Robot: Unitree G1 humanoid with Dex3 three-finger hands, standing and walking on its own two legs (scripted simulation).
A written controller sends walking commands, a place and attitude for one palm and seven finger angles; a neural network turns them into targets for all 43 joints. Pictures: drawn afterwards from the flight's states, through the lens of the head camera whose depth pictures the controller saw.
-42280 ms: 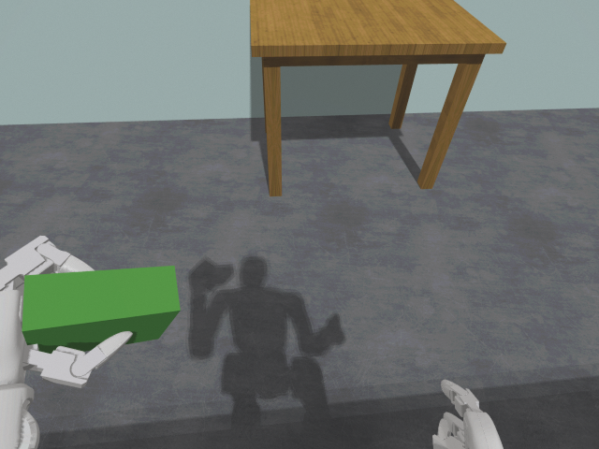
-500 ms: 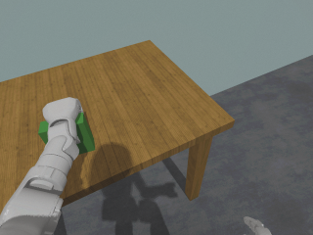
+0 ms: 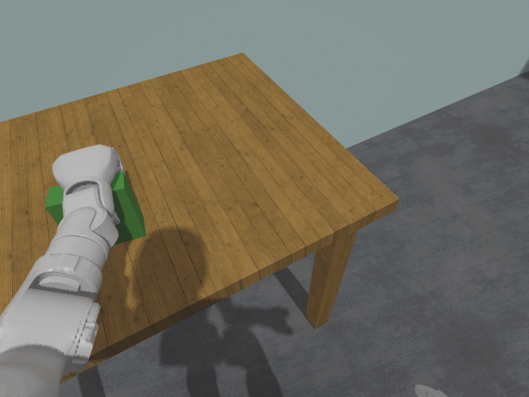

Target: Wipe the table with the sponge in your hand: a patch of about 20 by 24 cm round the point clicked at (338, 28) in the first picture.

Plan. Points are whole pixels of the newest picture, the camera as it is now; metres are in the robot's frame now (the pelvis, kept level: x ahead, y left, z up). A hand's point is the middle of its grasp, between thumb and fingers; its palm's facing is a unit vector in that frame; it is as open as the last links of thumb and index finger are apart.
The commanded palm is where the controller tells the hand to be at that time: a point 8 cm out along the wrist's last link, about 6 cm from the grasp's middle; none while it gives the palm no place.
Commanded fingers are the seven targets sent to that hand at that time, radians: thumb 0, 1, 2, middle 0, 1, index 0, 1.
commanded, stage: wipe forward along the third lane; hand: left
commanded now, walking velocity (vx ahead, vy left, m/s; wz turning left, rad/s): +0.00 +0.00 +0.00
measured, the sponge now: (105, 221) +0.41 +0.29 +0.02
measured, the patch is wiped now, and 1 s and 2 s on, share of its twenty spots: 0.95 0.95 0.95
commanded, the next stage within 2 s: wipe back along the third lane in 0.06 s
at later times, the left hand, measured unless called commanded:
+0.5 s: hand (98, 188) +0.43 +0.29 +0.08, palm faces +0.01 -0.02 -1.00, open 9.3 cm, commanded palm +0.39 +0.27 +0.11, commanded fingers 0.00 0.10 1.30 -1.20 -1.60 -1.20 -1.60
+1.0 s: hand (102, 202) +0.40 +0.27 +0.08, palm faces +0.03 -0.04 -1.00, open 9.2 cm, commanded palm +0.35 +0.24 +0.11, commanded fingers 0.00 0.10 1.30 -1.20 -1.60 -1.20 -1.60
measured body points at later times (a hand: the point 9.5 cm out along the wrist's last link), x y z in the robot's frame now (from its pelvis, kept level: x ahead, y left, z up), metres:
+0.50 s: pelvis +0.02 +0.05 +0.00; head +0.03 +0.04 +0.45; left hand +0.43 +0.29 +0.13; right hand +0.12 -0.20 -0.13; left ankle +0.01 +0.14 -0.73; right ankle -0.01 -0.07 -0.73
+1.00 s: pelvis +0.05 +0.05 +0.00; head +0.04 +0.03 +0.45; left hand +0.40 +0.27 +0.13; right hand +0.27 -0.15 -0.09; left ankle +0.01 +0.14 -0.73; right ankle -0.01 -0.07 -0.73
